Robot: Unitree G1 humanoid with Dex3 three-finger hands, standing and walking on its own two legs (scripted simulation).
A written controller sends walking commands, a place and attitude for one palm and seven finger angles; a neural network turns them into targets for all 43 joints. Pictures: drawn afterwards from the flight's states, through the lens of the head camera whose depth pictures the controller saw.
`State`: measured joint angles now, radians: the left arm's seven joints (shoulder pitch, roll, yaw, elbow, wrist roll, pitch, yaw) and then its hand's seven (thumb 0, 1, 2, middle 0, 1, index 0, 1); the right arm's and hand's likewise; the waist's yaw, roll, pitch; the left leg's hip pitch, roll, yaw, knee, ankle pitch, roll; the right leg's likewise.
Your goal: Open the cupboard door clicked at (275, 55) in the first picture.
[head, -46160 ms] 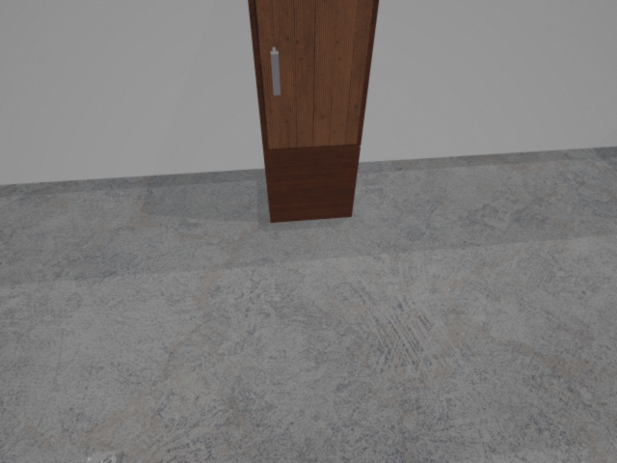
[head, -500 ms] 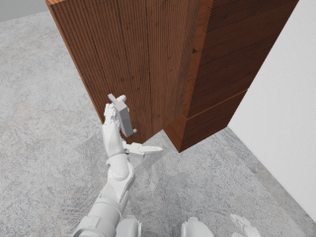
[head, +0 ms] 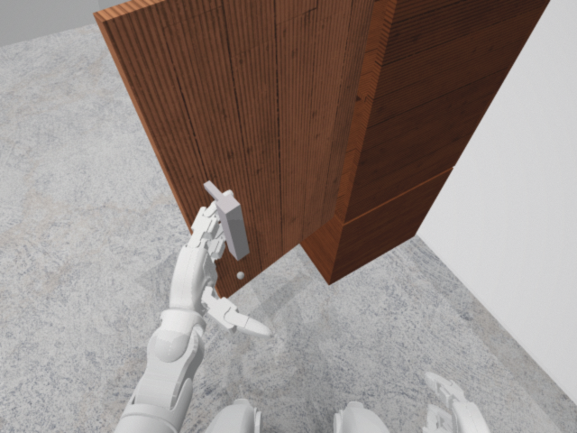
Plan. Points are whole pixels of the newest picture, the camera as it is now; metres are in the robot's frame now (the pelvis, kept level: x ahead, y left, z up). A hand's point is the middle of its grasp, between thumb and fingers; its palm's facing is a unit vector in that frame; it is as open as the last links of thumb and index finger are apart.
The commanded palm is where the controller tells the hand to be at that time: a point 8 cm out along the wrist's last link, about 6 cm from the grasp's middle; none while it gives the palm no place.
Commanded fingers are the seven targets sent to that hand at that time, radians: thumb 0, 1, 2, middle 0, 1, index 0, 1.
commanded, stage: slide the hand sideways off the handle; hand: left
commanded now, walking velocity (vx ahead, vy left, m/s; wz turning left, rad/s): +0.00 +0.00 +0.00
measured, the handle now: (225, 221) +0.40 +0.11 +0.04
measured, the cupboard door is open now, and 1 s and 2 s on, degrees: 100 100 100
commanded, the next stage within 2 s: draw the hand back to the body in 0.68 s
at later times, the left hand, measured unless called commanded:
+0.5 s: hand (203, 325) +0.25 +0.12 +0.03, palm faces -0.07 -1.00 -0.03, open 16.3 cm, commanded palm +0.23 +0.19 +0.04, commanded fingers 0.00 -0.50 0.30 -0.15 -0.30 -0.15 -0.30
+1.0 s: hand (162, 340) +0.22 +0.15 +0.07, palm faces -0.08 -1.00 -0.06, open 16.3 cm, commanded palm +0.20 +0.21 +0.08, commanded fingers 0.00 -0.50 0.30 -0.15 -0.30 -0.15 -0.30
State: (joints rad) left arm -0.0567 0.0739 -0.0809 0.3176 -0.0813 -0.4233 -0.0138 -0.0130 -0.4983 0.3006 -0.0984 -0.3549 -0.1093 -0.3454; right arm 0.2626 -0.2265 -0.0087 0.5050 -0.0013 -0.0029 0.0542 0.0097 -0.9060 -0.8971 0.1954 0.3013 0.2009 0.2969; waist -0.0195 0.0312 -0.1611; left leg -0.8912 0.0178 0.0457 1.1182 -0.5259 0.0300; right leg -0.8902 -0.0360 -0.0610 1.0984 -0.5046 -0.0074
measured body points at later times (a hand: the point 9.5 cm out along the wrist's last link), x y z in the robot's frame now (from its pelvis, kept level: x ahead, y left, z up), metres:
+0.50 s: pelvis +0.01 -0.01 -0.01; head +0.09 -0.01 +0.43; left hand +0.25 +0.17 +0.04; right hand +0.21 -0.23 -0.10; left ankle +0.01 +0.10 -0.66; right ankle +0.01 -0.12 -0.66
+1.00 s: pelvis -0.01 -0.02 +0.00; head +0.04 -0.02 +0.45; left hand +0.22 +0.21 +0.08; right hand +0.17 -0.25 -0.08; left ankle +0.01 +0.10 -0.66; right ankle +0.01 -0.12 -0.66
